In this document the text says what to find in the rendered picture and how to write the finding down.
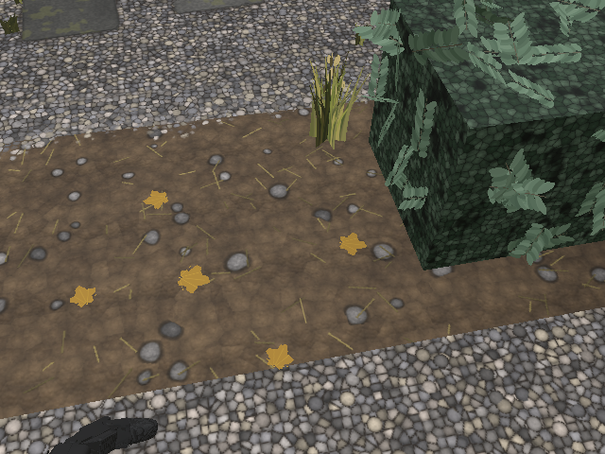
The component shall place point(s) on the robot left hand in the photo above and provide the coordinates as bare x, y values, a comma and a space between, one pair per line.
105, 435

